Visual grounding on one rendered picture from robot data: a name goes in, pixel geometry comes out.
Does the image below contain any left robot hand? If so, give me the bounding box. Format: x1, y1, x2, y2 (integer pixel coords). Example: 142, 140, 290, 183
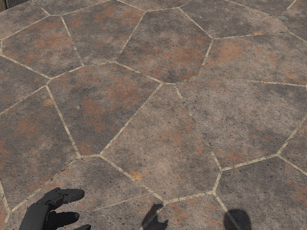
18, 187, 91, 230

